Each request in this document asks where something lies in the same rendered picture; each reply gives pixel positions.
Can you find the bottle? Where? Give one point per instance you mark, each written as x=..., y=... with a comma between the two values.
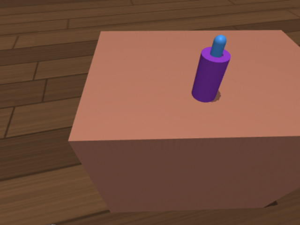
x=211, y=69

